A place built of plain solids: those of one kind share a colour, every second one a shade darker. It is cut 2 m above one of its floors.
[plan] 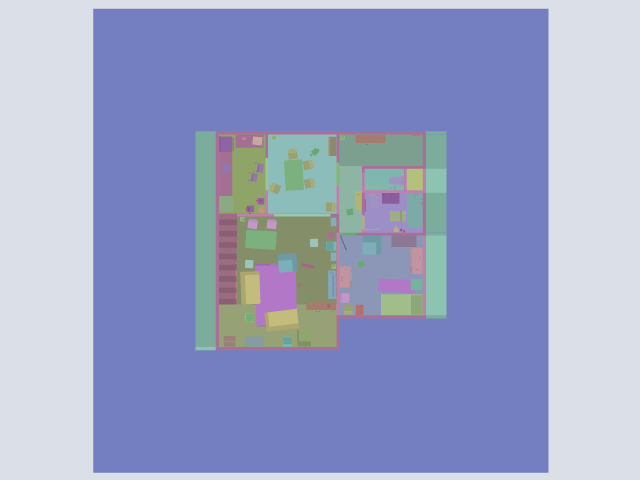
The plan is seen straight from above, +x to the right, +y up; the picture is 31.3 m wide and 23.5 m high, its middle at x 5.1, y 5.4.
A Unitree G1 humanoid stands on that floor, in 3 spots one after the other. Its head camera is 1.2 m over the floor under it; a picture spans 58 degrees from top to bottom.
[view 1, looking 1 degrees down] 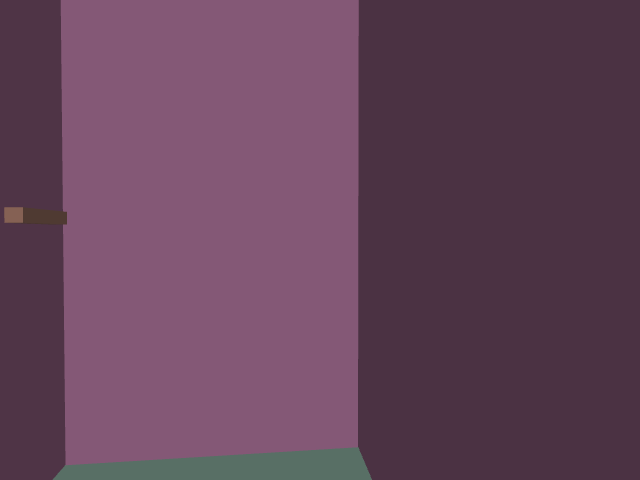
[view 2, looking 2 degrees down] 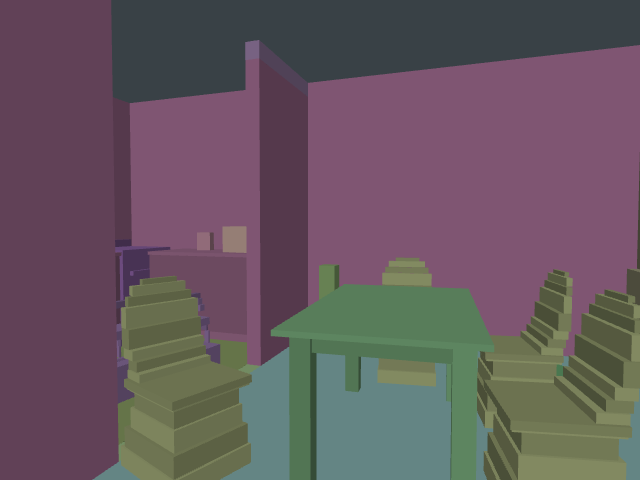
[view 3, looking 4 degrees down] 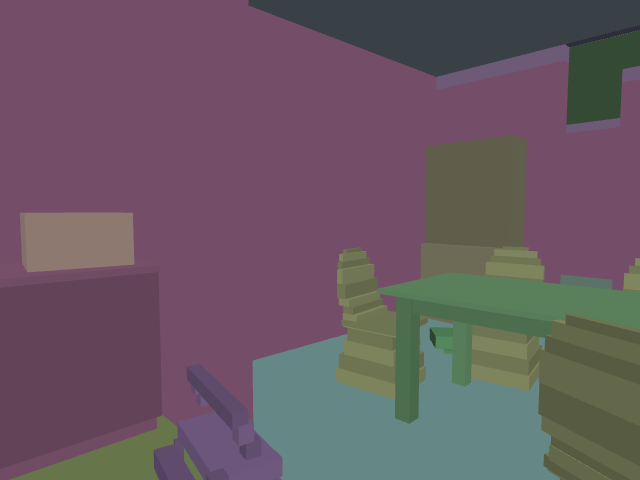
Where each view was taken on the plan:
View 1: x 7.78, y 9.53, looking -7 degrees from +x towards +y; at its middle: wall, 2.37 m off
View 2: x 4.22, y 6.12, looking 109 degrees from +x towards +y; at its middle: wall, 4.69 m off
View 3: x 1.43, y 7.72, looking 47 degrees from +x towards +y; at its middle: wall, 3.89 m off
